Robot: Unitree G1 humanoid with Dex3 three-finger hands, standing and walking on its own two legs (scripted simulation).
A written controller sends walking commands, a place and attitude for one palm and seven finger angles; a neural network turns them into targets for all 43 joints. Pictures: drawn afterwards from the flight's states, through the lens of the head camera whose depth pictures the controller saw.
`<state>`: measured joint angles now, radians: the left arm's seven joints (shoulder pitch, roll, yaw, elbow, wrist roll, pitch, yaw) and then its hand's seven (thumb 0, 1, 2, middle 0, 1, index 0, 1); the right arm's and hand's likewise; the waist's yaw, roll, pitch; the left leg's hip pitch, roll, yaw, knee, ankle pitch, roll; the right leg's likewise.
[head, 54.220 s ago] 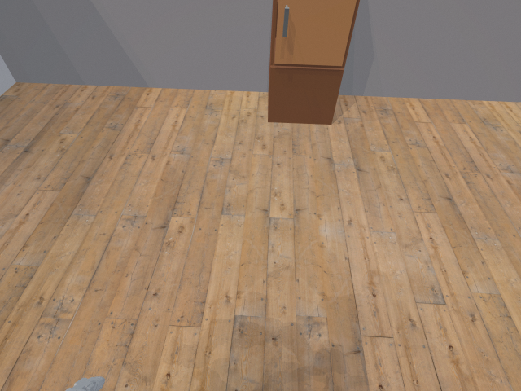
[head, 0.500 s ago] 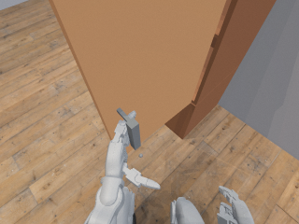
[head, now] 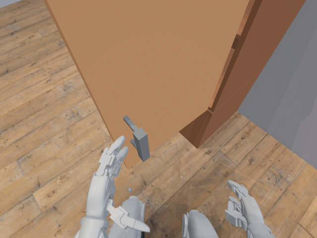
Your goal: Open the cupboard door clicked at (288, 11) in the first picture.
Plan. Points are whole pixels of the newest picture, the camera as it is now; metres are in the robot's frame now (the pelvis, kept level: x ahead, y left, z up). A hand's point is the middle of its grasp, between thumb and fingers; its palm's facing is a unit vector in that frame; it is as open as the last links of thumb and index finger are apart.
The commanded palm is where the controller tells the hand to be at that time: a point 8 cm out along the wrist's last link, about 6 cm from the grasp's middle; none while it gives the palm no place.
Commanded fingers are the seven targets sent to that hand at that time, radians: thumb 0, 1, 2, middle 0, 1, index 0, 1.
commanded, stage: slide the hand sideways off the handle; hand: left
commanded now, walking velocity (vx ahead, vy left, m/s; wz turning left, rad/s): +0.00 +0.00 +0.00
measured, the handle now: (136, 139) +0.34 +0.08 +0.04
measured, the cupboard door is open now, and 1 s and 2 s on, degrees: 87 87 87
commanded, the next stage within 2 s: draw the hand back to the body in 0.30 s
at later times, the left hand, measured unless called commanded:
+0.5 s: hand (109, 202) +0.20 +0.12 +0.04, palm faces -0.06 -1.00 -0.01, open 16.3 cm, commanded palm +0.17 +0.18 +0.06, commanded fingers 0.00 -0.50 0.30 -0.15 -0.30 -0.15 -0.30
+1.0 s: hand (44, 192) +0.19 +0.19 +0.16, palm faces +0.08 -0.97 -0.22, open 15.7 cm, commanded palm +0.16 +0.24 +0.18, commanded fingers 0.00 -0.12 0.47 -0.16 -0.30 -0.16 -0.30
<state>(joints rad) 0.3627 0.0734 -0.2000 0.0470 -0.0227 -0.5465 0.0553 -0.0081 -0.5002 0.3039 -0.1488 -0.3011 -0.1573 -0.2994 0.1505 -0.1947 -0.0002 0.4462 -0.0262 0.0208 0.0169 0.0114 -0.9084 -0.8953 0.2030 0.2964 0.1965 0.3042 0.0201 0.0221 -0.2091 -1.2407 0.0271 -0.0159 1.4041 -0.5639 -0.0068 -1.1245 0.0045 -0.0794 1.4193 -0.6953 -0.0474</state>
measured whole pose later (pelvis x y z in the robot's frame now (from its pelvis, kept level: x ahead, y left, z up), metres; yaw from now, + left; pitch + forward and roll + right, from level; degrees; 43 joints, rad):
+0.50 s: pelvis -0.01 +0.00 -0.01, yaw -1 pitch +22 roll -2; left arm 0.48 0.16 -0.09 -0.13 -0.13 -0.51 -0.09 -0.01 -0.50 0.30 -0.15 -0.30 -0.15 -0.30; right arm 0.17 -0.21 -0.02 0.45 -0.01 -0.03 -0.03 0.01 -0.91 -0.90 0.20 0.30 0.20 0.30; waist 0.02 0.03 -0.21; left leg -1.29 0.04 -0.04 1.48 -0.57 -0.01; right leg -1.16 0.02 -0.10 1.48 -0.70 -0.05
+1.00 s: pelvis +0.01 +0.01 +0.08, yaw +0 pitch +11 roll -2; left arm 0.65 0.30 0.06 -0.37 -0.11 -0.21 0.00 -0.01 -0.39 0.35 -0.15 -0.30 -0.16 -0.30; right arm 0.29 -0.22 0.01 0.39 0.04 0.01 -0.11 0.01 -0.91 -0.90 0.20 0.30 0.20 0.30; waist 0.01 0.04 -0.19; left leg -0.79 0.03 -0.02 1.07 -0.47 0.00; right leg -0.67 0.02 -0.08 1.03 -0.55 -0.03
